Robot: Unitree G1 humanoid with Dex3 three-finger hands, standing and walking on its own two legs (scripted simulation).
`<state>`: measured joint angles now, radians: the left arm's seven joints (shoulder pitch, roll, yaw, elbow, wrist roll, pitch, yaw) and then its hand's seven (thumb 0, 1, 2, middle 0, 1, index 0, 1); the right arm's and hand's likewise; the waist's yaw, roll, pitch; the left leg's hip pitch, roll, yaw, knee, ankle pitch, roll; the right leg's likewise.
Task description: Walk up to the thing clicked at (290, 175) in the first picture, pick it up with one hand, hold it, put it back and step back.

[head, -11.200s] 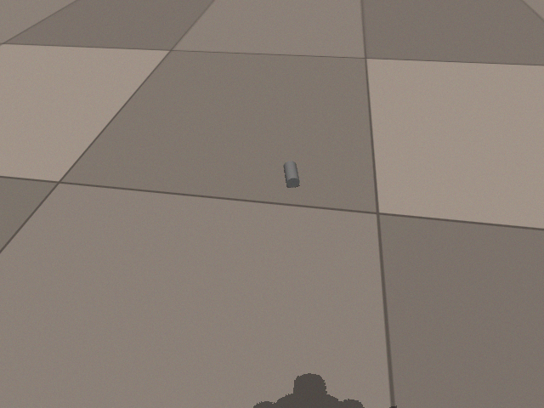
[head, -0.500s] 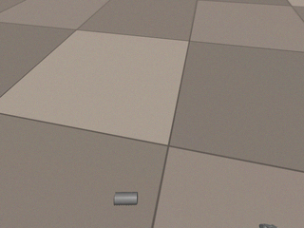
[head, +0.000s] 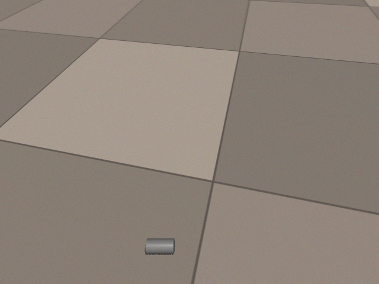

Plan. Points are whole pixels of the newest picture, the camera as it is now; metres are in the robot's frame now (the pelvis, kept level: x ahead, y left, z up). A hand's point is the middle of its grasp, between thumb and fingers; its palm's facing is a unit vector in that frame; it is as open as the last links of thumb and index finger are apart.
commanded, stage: stand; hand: left
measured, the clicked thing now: (160, 245) +0.44 +0.20 -0.75
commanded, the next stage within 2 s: none
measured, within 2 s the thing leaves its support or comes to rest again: neither
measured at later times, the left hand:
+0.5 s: hand out of the picture +0.09 +0.26 -0.16, palm faces -0.02 -0.94 -0.34, open 7.4 cm
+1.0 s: hand out of the picture +0.10 +0.26 -0.16, palm faces -0.03 -0.94 -0.34, open 7.4 cm
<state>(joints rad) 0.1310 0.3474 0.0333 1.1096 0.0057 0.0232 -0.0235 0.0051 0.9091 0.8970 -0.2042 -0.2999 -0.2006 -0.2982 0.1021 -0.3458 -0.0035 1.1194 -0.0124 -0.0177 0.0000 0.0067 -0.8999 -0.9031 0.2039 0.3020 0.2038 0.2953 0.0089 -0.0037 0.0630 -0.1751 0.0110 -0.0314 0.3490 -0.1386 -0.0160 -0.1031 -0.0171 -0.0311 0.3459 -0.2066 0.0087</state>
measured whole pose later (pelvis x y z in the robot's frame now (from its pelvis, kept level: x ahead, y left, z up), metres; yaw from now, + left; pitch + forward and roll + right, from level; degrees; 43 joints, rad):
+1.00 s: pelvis +0.03 +0.01 +0.00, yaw +0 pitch -1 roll +0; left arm 0.12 0.35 0.00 1.12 0.01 0.00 0.00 0.00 0.91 0.90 -0.20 -0.30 -0.20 -0.30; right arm 0.09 -0.35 0.00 1.14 -0.01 -0.01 0.00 0.01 -0.90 -0.90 0.20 0.30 0.20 0.30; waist 0.00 -0.01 0.05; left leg -0.14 -0.01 -0.02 0.32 -0.17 0.00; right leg -0.06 -0.04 -0.02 0.30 -0.22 0.03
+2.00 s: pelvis +0.02 +0.01 +0.00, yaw +0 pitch -2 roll +0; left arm 0.14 0.35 0.00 1.12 0.01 0.00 0.00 0.00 0.91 0.90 -0.21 -0.30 -0.20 -0.30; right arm 0.11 -0.35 0.00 1.13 -0.01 -0.01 0.00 0.01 -0.90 -0.90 0.20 0.30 0.20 0.30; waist 0.00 0.00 0.05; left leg -0.14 -0.01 -0.02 0.33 -0.16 0.00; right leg -0.06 -0.04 -0.03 0.31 -0.21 0.03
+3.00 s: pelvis +0.01 +0.01 -0.08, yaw -2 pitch +17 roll -2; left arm 0.21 0.32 0.15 0.54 0.18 0.24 -0.01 0.00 -0.51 0.99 -0.09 -1.04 -0.07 -1.05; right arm 0.21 -0.24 -0.03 0.58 0.01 -0.11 -0.04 0.01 -0.89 -0.90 0.20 0.30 0.20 0.30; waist -0.03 0.00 -0.11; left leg -0.88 0.03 -0.03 1.07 -0.48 -0.01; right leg -0.80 0.00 -0.01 1.04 -0.54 0.02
